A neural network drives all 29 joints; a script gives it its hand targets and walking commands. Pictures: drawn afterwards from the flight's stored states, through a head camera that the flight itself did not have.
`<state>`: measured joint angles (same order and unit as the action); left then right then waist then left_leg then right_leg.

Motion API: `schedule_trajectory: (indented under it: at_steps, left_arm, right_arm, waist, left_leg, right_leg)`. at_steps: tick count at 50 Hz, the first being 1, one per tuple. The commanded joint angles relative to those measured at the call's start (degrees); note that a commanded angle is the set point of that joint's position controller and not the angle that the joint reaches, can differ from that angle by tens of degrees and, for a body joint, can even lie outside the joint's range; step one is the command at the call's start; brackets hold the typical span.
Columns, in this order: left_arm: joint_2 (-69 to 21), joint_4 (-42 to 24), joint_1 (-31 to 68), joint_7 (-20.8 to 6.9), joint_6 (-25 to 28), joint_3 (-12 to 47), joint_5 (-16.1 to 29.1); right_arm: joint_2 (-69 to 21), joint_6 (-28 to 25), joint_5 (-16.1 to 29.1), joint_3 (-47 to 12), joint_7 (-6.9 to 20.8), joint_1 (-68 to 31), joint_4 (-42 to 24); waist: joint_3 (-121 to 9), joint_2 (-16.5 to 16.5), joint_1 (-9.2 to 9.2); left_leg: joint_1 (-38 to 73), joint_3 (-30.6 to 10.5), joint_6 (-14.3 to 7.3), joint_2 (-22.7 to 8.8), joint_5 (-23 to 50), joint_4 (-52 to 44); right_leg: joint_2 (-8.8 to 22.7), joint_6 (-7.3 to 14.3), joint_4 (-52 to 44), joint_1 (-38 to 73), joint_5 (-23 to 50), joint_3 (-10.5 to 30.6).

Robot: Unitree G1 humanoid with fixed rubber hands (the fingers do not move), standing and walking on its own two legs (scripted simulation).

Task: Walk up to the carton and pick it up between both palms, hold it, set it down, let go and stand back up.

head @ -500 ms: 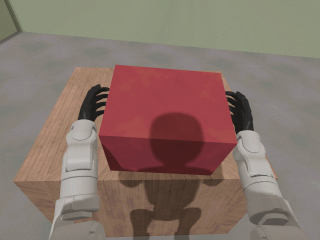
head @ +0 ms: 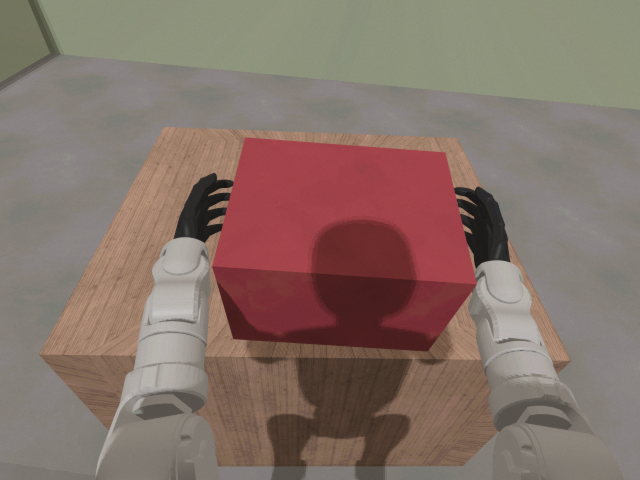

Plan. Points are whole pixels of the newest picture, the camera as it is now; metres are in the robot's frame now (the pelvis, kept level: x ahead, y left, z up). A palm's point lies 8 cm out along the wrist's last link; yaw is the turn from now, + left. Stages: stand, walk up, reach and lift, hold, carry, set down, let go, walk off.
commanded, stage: set down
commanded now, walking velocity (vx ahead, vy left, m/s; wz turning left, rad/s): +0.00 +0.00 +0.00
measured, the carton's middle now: (338, 246) +0.42 -0.01 +0.08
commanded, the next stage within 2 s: none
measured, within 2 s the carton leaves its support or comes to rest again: neither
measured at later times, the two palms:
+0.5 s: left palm (203, 237) +0.41 +0.17 +0.10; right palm (482, 248) +0.39 -0.20 +0.11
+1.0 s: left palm (215, 241) +0.43 +0.16 +0.08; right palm (480, 253) +0.40 -0.21 +0.09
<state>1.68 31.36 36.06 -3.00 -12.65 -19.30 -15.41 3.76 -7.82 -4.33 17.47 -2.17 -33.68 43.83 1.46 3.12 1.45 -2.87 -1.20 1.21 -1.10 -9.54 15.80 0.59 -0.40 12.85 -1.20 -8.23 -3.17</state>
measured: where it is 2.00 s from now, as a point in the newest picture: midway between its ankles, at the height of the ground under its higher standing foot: outside the picture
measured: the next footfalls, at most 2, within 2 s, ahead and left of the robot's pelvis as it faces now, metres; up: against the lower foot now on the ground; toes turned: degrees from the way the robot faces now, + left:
none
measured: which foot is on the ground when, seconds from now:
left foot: down 0.00-1.00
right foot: down 0.00-1.00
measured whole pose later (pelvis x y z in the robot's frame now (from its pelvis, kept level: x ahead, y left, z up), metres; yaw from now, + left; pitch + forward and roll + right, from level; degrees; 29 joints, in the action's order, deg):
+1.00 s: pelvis +0.01 +0.00 +0.00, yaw -1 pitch +5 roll +0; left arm 3.5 54.7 44.0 -1.5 3.1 -24.9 -15.6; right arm 1.4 -13.2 -16.9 31.2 1.0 -39.5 51.7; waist -1.9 1.7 0.8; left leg -11.3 0.0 1.4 -1.7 -9.2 15.3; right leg 0.1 -0.3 12.9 -10.4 -7.7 -2.1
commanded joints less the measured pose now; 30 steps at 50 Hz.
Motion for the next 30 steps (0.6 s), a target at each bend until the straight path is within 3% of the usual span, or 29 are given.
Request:
schedule_trajectory:
  at_steps: [1, 6, 10, 13, 16, 30]
  left_arm:
    - [-27.07, -3.07, 29.74, -5.09, 4.68, 19.79, 3.10]
    - [-26.66, 0.63, 31.95, -5.35, 6.19, 17.01, 2.53]
    - [-26.46, 2.17, 33.35, -4.92, 8.32, 16.14, 1.90]
    - [-25.90, 4.60, 32.10, -5.31, 8.12, 13.82, 1.07]
    - [-25.87, 5.22, 33.35, -5.34, 8.60, 13.01, 1.24]
    - [-26.50, 11.06, 36.24, -3.98, 14.09, 11.64, 0.50]
  right_arm:
    - [-21.67, -4.56, -2.06, -16.47, 6.30, -35.36, -8.36]
    - [-23.09, -4.39, -3.58, -14.89, 6.45, -36.60, -6.58]
    - [-24.13, -4.84, -4.82, -13.99, 7.01, -36.19, -5.03]
    - [-24.04, -4.34, -6.22, -12.42, 6.86, -35.20, -3.34]
    - [-24.32, -4.44, -6.76, -11.36, 6.86, -36.23, -3.71]
    - [-25.77, -7.05, -10.98, -7.37, 8.03, -36.76, 0.35]
  waist:
    - [-22.02, -3.10, 0.05]
    - [-22.04, -2.08, -0.25]
    - [-24.42, -3.16, -1.14]
    - [-21.20, -1.47, -0.20]
    - [-21.94, -1.80, -0.51]
    - [-26.21, -3.39, -0.78]
  left_leg:
    - [7.46, 5.82, 3.06, 2.25, 20.68, 1.39]
    - [3.99, 6.41, 2.26, 2.58, 16.51, 0.04]
    - [4.15, 6.79, 2.37, 2.57, 19.78, 0.65]
    - [2.61, 6.60, 2.00, 2.59, 17.59, -0.23]
    - [2.85, 6.68, 1.80, 2.52, 16.46, -0.68]
    - [4.27, 6.94, 2.89, 1.77, 22.51, 1.52]
  right_leg:
    - [-2.86, -1.47, 0.99, 5.41, 15.36, -5.13]
    - [-2.22, -1.98, 1.74, 7.70, 17.03, -4.35]
    - [-2.24, -2.32, 2.36, 8.28, 20.27, -4.04]
    - [-2.11, -2.79, 2.24, 9.68, 20.52, -3.93]
    - [-1.83, -2.57, 2.01, 8.96, 19.19, -3.90]
    - [-2.23, -2.36, 2.91, 5.53, 21.58, -4.16]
